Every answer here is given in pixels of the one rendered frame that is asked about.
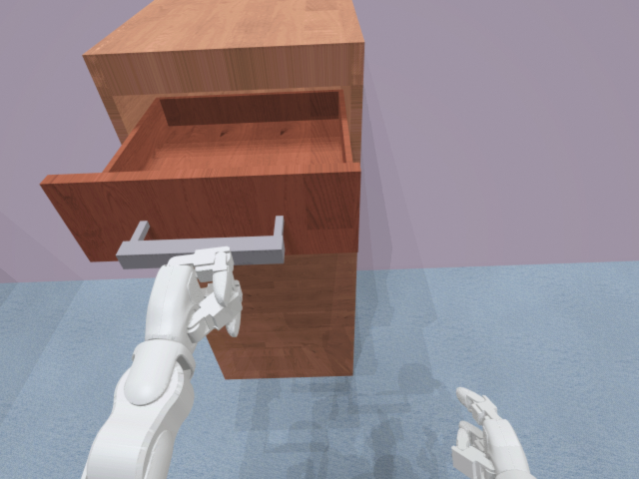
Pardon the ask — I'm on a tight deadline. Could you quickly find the cabinet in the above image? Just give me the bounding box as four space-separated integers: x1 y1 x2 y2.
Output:
82 0 364 379

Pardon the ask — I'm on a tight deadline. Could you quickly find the robot left forearm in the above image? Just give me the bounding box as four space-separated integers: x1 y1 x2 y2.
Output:
81 339 196 479

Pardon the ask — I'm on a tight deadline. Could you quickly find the robot left hand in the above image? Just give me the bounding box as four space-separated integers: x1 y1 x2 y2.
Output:
145 246 243 354

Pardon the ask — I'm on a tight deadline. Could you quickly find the robot right hand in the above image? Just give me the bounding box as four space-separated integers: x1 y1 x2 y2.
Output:
451 387 530 479

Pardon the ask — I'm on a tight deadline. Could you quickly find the handle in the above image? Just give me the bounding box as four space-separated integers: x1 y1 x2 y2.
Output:
116 216 285 269

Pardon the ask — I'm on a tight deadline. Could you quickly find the drawer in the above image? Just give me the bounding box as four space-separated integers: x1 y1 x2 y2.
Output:
39 90 361 262

